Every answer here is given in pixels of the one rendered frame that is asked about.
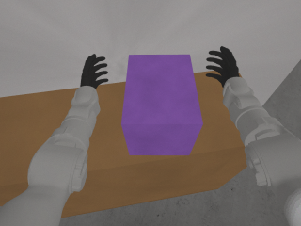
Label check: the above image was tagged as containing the robot left hand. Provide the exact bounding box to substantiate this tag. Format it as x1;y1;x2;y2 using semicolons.
80;54;108;89

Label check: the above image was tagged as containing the robot right upper arm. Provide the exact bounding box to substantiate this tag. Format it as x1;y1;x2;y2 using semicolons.
244;133;301;226

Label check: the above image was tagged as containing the robot left upper arm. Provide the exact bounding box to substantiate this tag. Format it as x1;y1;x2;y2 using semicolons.
0;143;88;226

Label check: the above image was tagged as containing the pedestal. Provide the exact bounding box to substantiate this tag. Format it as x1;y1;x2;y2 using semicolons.
0;71;247;218

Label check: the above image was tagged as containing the carton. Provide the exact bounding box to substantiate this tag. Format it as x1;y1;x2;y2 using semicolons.
121;55;203;155

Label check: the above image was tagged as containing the left robot forearm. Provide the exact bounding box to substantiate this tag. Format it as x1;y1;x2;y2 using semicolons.
27;86;101;184

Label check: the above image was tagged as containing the robot right hand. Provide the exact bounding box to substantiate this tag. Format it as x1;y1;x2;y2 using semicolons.
206;46;240;87

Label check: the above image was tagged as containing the right robot forearm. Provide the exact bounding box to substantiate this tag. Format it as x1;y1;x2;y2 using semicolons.
222;76;301;146

